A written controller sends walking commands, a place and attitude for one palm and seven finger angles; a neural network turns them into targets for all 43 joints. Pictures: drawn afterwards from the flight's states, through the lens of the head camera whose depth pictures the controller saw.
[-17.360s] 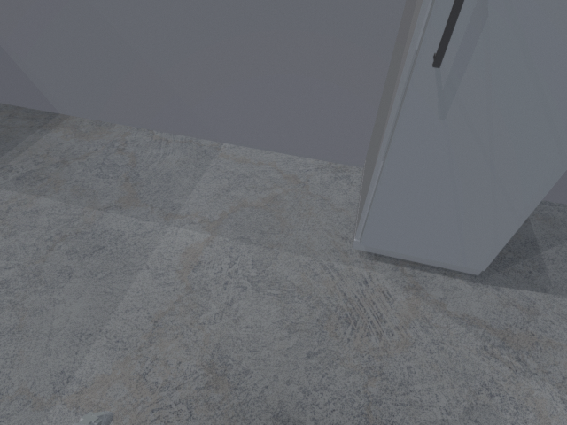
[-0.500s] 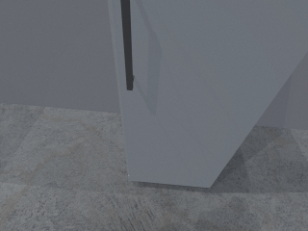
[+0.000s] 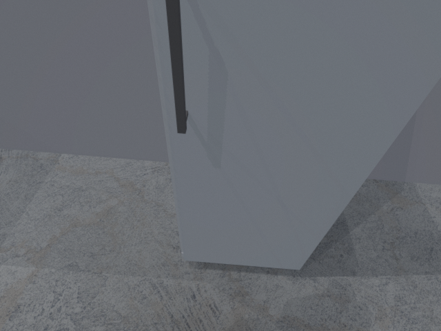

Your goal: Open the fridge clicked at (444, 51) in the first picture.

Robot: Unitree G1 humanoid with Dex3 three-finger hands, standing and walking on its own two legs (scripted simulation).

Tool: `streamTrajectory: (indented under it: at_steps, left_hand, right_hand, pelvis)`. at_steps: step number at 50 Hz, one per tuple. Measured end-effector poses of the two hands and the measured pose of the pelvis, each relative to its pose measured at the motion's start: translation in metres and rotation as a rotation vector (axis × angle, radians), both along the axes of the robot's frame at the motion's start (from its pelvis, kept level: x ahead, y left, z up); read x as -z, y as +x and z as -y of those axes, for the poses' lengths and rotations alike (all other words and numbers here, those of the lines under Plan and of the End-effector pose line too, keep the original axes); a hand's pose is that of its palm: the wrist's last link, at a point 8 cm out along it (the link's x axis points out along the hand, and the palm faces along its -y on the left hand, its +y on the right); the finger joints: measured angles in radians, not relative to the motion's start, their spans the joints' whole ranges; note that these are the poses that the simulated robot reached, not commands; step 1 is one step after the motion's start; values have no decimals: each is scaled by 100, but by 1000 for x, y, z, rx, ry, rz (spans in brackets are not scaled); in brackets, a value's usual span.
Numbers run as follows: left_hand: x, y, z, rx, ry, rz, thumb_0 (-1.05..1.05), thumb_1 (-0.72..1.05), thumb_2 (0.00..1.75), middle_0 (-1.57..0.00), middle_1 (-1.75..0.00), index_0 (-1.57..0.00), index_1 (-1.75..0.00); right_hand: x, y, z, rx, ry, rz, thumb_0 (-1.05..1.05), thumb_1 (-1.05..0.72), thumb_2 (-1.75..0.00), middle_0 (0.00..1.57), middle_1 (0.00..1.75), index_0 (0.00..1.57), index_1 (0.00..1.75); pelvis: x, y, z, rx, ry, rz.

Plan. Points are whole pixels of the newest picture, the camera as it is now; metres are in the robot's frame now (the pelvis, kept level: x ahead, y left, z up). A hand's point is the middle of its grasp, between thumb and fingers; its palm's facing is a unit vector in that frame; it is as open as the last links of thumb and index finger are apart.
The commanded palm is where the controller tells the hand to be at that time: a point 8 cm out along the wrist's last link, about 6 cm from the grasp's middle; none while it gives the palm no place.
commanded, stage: look again from close up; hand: left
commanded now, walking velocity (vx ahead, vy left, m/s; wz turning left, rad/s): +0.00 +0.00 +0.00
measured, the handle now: (179, 62) +0.48 +0.12 +0.25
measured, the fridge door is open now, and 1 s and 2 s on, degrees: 0 0 0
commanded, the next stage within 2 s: raise the hand to about handle height in 0.98 s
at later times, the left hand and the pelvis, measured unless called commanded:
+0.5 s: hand out of the picture +0.00 +0.16 -0.18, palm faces +0.02 -0.99 -0.16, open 7.3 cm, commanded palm none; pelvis +0.02 +0.00 +0.00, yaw +0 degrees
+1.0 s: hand out of the picture +0.01 +0.16 -0.18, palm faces +0.02 -0.99 -0.17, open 7.3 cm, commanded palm none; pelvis +0.02 +0.00 +0.00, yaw -1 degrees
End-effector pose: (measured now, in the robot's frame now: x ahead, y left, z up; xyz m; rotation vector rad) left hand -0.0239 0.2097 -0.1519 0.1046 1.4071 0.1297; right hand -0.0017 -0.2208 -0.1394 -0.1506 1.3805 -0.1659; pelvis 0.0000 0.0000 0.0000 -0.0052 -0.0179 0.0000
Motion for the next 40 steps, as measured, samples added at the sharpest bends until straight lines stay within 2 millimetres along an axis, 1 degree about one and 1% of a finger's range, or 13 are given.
streamTrajectory:
  at_steps: [12, 23, 40]
  left_hand:
    - [-1, 9, -2, 4, 10, -5, 1, 91, 90, -20, -30, -20, -30]
    - [-1, 19, 0, 6, 7, 1, 1, 91, 90, -20, -30, -20, -30]
    - [-1, 26, 0, 8, 9, -1, 1, 91, 90, -20, -30, -20, -30]
  right_hand:
    - [1, 6, 1, 1, 3, -6, 1, -91, -89, 20, 30, 20, 30]
    - [0, 14, 4, -1, -2, -5, 1, -91, -89, 20, 30, 20, 30]
    - [-1, 25, 7, -6, -9, 7, 1, -92, -89, 20, 30, 20, 30]
  pelvis:
    - [0, 8, 2, 4, 3, -1]
    - [-1, 15, 3, 5, 4, -1]
    - [-1, 21, 4, 8, 4, 0]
